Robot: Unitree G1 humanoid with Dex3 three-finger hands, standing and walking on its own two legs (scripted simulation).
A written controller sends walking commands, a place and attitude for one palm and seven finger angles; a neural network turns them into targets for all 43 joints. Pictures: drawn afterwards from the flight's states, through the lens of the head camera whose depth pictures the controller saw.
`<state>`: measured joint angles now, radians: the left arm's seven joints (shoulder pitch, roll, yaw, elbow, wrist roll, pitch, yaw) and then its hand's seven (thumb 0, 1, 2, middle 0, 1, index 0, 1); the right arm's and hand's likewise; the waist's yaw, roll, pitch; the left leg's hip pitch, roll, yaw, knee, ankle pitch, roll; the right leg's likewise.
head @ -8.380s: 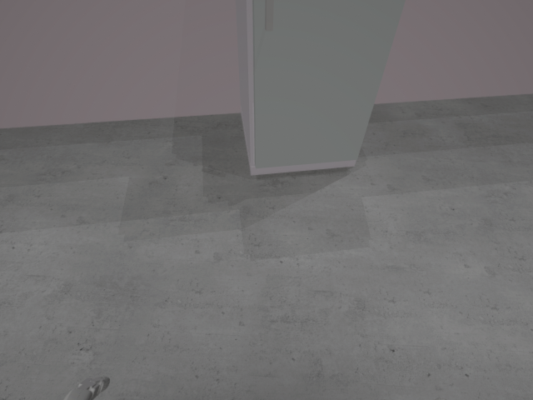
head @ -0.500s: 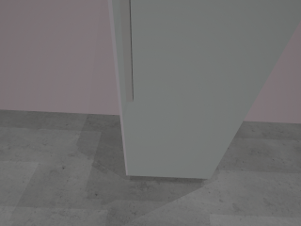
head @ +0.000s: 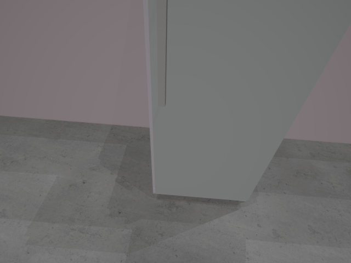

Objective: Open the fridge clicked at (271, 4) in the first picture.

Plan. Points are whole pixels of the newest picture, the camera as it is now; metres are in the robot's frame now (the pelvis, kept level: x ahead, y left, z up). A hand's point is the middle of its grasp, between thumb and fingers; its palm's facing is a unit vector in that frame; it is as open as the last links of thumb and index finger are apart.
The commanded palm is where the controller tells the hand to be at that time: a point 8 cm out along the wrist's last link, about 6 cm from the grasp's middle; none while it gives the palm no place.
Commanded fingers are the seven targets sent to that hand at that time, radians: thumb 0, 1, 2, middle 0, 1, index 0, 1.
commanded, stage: come to a stop and stand still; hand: left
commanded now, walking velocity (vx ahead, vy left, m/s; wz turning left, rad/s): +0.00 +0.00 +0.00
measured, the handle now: (162, 46) +0.63 +0.09 +0.22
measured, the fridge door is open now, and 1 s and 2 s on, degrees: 0 0 0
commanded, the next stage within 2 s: look again from close up in 1.58 s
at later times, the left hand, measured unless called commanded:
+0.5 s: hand out of the picture -0.10 +0.20 -0.16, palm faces -0.01 -0.97 -0.22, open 7.3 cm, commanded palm none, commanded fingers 0.00 0.90 0.90 -0.20 -0.30 -0.20 -0.30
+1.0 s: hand out of the picture -0.07 +0.23 -0.17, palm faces -0.03 -0.98 -0.18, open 7.4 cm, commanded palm none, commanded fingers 0.00 0.90 0.90 -0.20 -0.30 -0.20 -0.30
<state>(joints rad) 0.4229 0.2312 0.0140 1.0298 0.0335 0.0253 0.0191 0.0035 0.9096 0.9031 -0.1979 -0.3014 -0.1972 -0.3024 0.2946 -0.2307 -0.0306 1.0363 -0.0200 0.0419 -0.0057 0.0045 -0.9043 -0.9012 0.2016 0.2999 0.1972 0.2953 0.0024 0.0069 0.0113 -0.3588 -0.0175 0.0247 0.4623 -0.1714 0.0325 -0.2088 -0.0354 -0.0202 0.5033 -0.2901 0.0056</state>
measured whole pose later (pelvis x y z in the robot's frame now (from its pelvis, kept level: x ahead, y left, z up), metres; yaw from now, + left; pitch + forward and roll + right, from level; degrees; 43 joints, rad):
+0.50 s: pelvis -0.09 +0.01 +0.01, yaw -5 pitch -2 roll +0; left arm 0.43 0.16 0.04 0.99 0.02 0.05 0.04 0.00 0.91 0.90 -0.20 -0.30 -0.20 -0.30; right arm 0.33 -0.14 -0.05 1.02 -0.03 0.06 -0.03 0.01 -0.91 -0.90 0.20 0.30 0.20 0.30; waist -0.01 0.01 -0.05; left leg -0.53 -0.01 0.04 0.87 -0.34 -0.02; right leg -0.13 0.04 -0.09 0.38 -0.22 -0.09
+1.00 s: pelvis -0.08 +0.05 +0.01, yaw -4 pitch +0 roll +1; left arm 0.34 0.15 0.05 1.03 0.03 0.01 0.01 0.01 0.91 0.90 -0.20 -0.30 -0.19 -0.30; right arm 0.42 -0.09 -0.01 1.08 -0.03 -0.02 -0.03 0.00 -0.91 -0.90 0.20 0.30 0.19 0.29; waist -0.02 -0.02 -0.03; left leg -0.17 0.01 0.09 0.41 -0.24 0.01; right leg -0.40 -0.07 -0.05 0.75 -0.31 -0.01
